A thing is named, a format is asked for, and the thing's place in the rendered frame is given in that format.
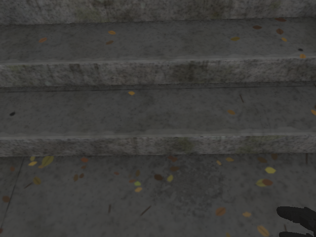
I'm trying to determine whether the right robot hand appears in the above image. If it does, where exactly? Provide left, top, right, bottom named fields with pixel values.
left=276, top=206, right=316, bottom=237

